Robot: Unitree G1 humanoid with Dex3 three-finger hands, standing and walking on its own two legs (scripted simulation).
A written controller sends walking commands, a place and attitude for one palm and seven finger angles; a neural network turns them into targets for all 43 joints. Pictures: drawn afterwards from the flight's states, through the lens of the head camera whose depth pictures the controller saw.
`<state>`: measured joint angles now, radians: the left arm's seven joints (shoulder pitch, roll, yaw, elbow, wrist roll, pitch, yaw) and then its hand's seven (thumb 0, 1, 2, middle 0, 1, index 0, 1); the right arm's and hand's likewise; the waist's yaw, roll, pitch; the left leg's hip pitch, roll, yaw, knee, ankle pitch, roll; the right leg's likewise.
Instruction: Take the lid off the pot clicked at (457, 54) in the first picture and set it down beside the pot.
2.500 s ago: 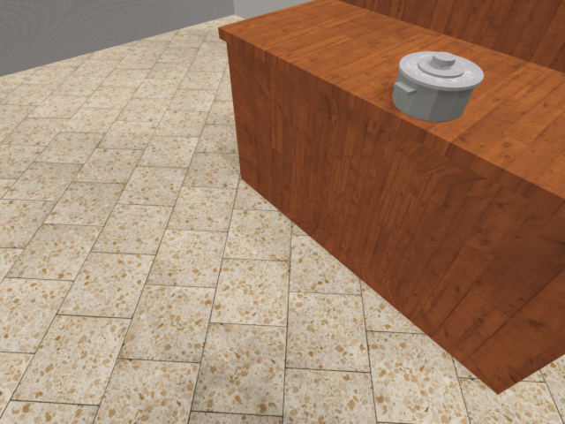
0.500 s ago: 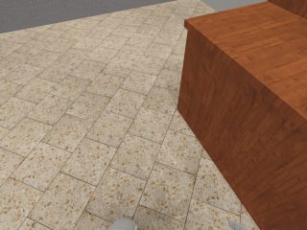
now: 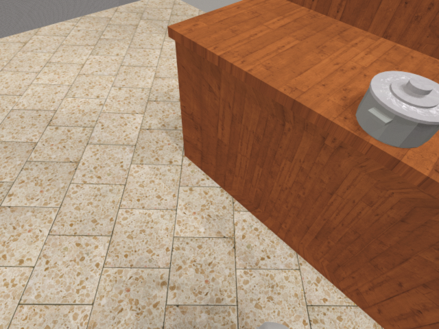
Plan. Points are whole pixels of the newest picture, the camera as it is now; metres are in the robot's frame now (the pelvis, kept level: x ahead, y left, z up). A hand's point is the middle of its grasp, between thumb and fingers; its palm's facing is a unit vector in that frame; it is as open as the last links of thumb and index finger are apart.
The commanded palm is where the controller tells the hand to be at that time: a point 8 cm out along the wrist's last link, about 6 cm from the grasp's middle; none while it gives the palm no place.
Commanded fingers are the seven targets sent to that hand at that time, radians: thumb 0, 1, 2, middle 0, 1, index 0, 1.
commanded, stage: turn to face it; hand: left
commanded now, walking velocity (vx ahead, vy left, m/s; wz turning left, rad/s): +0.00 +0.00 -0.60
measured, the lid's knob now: (419, 86) +0.64 -0.42 +0.13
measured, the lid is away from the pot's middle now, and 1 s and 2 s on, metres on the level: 0.00 0.00 0.00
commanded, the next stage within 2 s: take the last steps up to it in 1.14 s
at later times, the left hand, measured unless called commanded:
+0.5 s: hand out of the picture +0.13 +0.12 -0.16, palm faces -0.25 -0.94 -0.22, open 7.4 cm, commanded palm none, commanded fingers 0.00 0.90 0.90 -0.20 -0.30 -0.20 -0.30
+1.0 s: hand (164, 324) +0.16 +0.12 -0.17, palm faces -0.52 -0.82 -0.23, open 7.4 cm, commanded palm none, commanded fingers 0.00 0.90 0.90 -0.20 -0.30 -0.20 -0.30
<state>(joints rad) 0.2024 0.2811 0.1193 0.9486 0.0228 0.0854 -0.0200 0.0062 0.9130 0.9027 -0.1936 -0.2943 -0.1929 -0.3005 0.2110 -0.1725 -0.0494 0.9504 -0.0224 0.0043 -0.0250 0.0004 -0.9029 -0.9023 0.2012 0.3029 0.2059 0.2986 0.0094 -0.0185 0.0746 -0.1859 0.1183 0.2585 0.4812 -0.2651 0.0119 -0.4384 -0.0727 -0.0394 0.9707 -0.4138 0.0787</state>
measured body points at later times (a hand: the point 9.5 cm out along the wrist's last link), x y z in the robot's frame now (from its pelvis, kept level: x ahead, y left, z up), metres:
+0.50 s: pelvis -0.01 -0.04 +0.00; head +0.02 -0.06 +0.44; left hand +0.14 +0.17 -0.14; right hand +0.00 -0.31 -0.15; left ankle +0.04 +0.11 -0.70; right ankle -0.01 -0.14 -0.74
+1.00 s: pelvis -0.02 -0.01 +0.00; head +0.01 -0.04 +0.44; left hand +0.18 +0.17 -0.15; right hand -0.11 -0.25 -0.15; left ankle +0.04 +0.09 -0.74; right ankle -0.10 -0.11 -0.72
